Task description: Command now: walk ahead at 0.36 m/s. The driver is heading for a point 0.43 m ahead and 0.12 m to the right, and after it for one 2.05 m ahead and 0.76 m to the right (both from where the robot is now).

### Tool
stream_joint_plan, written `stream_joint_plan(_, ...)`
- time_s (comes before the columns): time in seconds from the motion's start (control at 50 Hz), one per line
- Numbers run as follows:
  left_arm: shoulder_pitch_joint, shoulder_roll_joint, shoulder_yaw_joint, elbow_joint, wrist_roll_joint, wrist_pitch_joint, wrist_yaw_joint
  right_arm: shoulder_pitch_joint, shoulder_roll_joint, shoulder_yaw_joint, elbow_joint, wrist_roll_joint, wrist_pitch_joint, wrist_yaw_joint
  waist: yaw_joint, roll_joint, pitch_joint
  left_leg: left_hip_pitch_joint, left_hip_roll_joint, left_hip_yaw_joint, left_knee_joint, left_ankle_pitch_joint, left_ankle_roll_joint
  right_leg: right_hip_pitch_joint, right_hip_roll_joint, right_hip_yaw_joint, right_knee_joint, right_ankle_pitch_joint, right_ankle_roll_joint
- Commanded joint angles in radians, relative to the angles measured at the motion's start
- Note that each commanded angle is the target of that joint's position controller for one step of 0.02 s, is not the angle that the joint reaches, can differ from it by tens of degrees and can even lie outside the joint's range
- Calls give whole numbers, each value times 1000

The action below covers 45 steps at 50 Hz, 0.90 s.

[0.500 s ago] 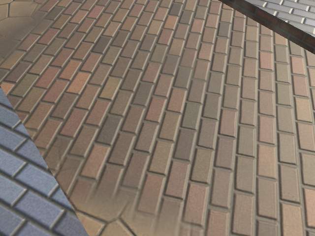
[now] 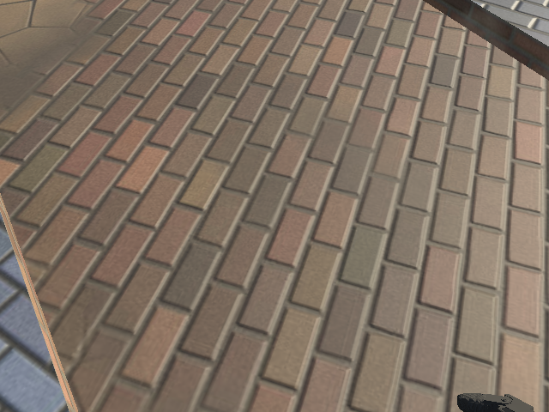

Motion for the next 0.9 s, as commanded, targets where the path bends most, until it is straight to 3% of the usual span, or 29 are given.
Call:
stream_joint_plan(0.02, -20, 196, 48, -50, -15, -5, 15, -54, -69, -28, -48, 4, -18, 22, -26, -78, 95, 229, -58, 10, -309, 140, 12, -53, -231, 107, -144, 413, -139)
stream_joint_plan(0.06, 1, 196, 55, -42, 1, 19, 8, -13, -92, -47, -19, -14, -20, 33, -39, -98, 50, 303, -79, 14, -350, 110, 42, 52, -236, 103, -30, 485, -103)
stream_joint_plan(0.08, -4, 189, 57, -47, 9, 29, 4, 62, -113, -60, 11, -24, -16, 32, -71, -104, 3, 411, -98, 24, -350, 83, 57, 54, -204, 89, 68, 540, -79)
stream_joint_plan(0.1, 12, 167, 54, -50, 15, 35, -1, 161, -151, -76, 40, -32, -15, 28, -108, -72, -60, 594, -62, 4, -330, 279, 75, -12, -142, 65, 224, 485, -42)
stream_joint_plan(0.12, 104, 90, 31, -57, 36, 34, -6, 267, -211, -85, 51, -57, -14, 27, -106, 64, -222, 936, 133, -164, -200, 644, 164, -240, -71, 44, 498, 141, 7)
stream_joint_plan(0.14, 211, 16, 4, -37, 14, 35, -8, 305, -207, -82, 75, -49, -6, 31, -92, 264, -396, 1077, 343, -455, -273, 610, 318, -383, 13, 95, 820, -376, 56)
stream_joint_plan(0.16, 183, 102, 29, -26, -5, 43, -10, 291, -173, -74, 72, -32, 2, 38, -107, 179, -411, 999, 304, -502, -341, 384, 303, -403, 3, 207, 933, -404, 60)
stream_joint_plan(0.18, 82, 150, 47, -56, -21, 57, -5, 204, -173, -73, 64, -25, 7, 35, -97, 134, -274, 872, 284, -411, -382, 218, 267, -493, -22, 176, 984, -357, 61)
stream_joint_plan(0.2, 2, 160, 53, -78, -15, 72, 8, 117, -144, -62, 54, -27, 9, 28, -82, 75, -179, 732, 241, -329, -428, 125, 237, -500, -55, 151, 955, -290, 61)
stream_joint_plan(0.24, -22, 140, 63, -101, -3, 104, 28, 18, -110, -55, 63, -46, 4, 16, -29, 107, -100, 514, 198, -213, -500, 29, 209, -392, -106, 146, 859, -189, 66)
stream_joint_plan(0.28, -32, 133, 73, -123, 1, 115, 40, 5, -133, -64, 76, -56, 1, 2, -18, 104, -87, 468, 194, -153, -530, 14, 226, -367, -95, 105, 828, -164, 67)
stream_joint_plan(0.34, -83, 121, 79, -169, 2, 123, 41, 20, -168, -79, 97, -43, 12, -27, -26, 80, -90, 491, 231, -117, -559, -54, 254, -413, -112, 92, 761, -126, 67)
stream_joint_plan(0.42, -157, 127, 83, -222, 4, 133, 27, -5, -191, -93, 106, -32, 42, -50, -37, 92, -69, 484, 233, -39, -597, -205, 240, -398, -127, 54, 645, -40, 61)
stream_joint_plan(0.48, -194, 135, 86, -250, 6, 138, 15, -12, -206, -99, 116, -22, 60, -51, -47, 91, -59, 499, 234, 19, -578, -221, 219, -341, -108, 5, 542, -38, 48)
stream_joint_plan(0.54, -165, 133, 90, -255, 4, 139, -3, -20, -229, -109, 129, 9, 71, -39, -23, 97, -67, 486, 240, 36, -559, -474, 169, -232, -85, -47, 384, -22, -8)
stream_joint_plan(0.56, -122, 137, 95, -237, 6, 138, -7, -27, -214, -106, 133, 16, 74, -36, -3, 82, -62, 448, 221, 57, -524, -566, 140, -156, -61, -73, 318, -18, -36)
stream_joint_plan(0.58, -46, 153, 107, -203, 5, 136, -6, -27, -174, -97, 139, 12, 78, -32, 19, 34, -51, 387, 175, 104, -418, -638, 98, -70, -33, -71, 259, -63, -72)
stream_joint_plan(0.6, 47, 211, 124, -177, 0, 130, 4, -44, -102, -80, 132, 0, 81, -19, 41, -169, -9, 232, 72, 222, -100, -662, 24, 14, -163, 164, 82, -223, -152)
stream_joint_plan(0.62, 63, 338, 136, -213, -6, 110, 8, -95, -73, -71, 74, -13, 67, -14, 26, -352, 56, -116, -84, 170, 180, -720, -33, 78, -373, 668, -72, -415, -313)
stream_joint_plan(0.64, 41, 308, 124, -231, 27, 70, 3, -192, -136, -84, 48, 5, 35, -8, 52, -271, 75, -171, -80, -23, 267, -644, 0, 38, -400, 767, -173, -441, -357)
stream_joint_plan(0.66, -38, 276, 110, -244, 29, 43, 6, -177, -185, -97, 51, 19, 13, -2, -2, -247, 104, -189, -50, -55, 240, -507, 23, 36, -382, 674, -169, -347, -307)
stream_joint_plan(0.68, -79, 243, 102, -252, 11, 30, 9, -139, -207, -107, 84, 2, 1, -3, -31, -206, 93, -155, -27, -55, 202, -395, 26, 43, -340, 567, -135, -228, -250)
stream_joint_plan(0.7, -96, 225, 97, -252, -4, 31, 12, -130, -207, -109, 106, -21, -7, -7, -38, -177, 66, -115, -21, -52, 150, -316, 21, 47, -307, 489, -122, -137, -209)
stream_joint_plan(0.72, -83, 206, 90, -250, -5, 31, 15, -134, -191, -108, 116, -29, -11, -4, -40, -157, 47, -69, -26, -48, 113, -246, 15, 44, -276, 436, -119, -51, -190)
stream_joint_plan(0.74, -57, 196, 87, -246, -2, 28, 17, -140, -172, -104, 120, -24, -16, 3, -39, -143, 30, -40, -41, -42, 77, -182, 10, 52, -258, 400, -115, 33, -182)
stream_joint_plan(0.8, -26, 211, 91, -237, 2, 26, 28, -177, -132, -93, 114, -24, -14, 12, -42, -140, 10, 53, -91, -25, -54, -82, -3, 42, -208, 277, -43, 466, -155)
stream_joint_plan(0.86, 7, 219, 98, -230, -3, 43, 35, -241, -97, -77, 86, -17, -1, 19, -19, -176, 14, 169, -132, -7, -189, -23, -7, -37, -170, 242, 6, 542, -130)
stream_joint_plan(0.9, 18, 230, 105, -227, -6, 53, 36, -266, -105, -74, 65, -11, 8, 23, -9, -187, 20, 197, -140, -16, -229, -30, -9, -48, -179, 280, 31, 524, -133)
